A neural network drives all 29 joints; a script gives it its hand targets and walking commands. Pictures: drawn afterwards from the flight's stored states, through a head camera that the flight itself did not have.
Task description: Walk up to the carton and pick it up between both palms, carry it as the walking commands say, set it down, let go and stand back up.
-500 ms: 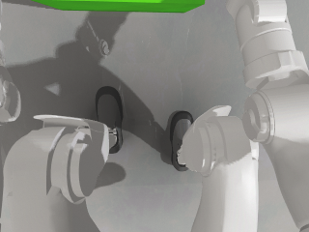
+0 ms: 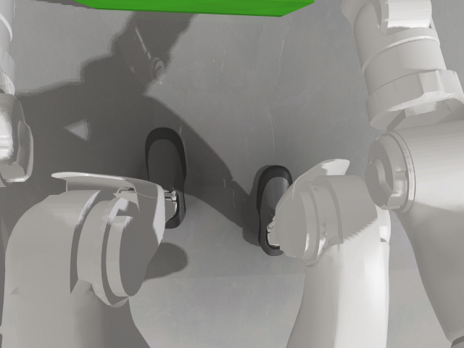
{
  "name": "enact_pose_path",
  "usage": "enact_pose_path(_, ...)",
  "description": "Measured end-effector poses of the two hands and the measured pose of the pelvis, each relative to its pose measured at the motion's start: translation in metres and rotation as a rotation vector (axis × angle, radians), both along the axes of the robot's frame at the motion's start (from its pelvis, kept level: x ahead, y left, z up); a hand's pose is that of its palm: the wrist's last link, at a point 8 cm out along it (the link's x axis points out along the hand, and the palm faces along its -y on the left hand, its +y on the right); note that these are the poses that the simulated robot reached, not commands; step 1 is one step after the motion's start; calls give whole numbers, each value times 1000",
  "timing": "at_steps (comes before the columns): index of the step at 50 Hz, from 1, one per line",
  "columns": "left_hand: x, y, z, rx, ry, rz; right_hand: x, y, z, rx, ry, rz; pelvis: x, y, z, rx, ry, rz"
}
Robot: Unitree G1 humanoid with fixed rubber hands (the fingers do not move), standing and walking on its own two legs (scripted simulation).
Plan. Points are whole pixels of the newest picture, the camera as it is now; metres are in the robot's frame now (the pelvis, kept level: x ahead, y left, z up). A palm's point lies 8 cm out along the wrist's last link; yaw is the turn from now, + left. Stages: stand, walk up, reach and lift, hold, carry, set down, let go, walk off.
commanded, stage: reach and lift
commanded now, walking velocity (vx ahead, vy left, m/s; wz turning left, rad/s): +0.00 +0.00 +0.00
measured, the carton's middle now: out of the picture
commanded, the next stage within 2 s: none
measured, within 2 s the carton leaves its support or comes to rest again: leaves its support in 0.58 s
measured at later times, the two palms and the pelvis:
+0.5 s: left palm out of the picture +0.54 +0.27 -0.20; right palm out of the picture +0.56 -0.11 -0.19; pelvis +0.00 +0.00 +0.00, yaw +0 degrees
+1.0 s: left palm out of the picture +0.54 +0.27 -0.15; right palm out of the picture +0.58 -0.10 -0.13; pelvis -0.01 +0.00 +0.03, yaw +0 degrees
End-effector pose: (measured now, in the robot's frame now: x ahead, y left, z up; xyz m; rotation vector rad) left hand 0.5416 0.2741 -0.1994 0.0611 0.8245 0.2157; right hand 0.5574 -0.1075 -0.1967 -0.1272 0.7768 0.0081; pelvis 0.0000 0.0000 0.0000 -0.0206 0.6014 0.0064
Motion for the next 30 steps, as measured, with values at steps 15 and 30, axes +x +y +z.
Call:
enact_pose_path(15,0,1,-1,-38,15,-8,3,-2,-1,36,30,-12,1,1,1,3,7,-4)
enact_pose_path(30,-5,1,5,4,17,-15,13,3,11,15,4,-9,0,-2,7,6,14,-8)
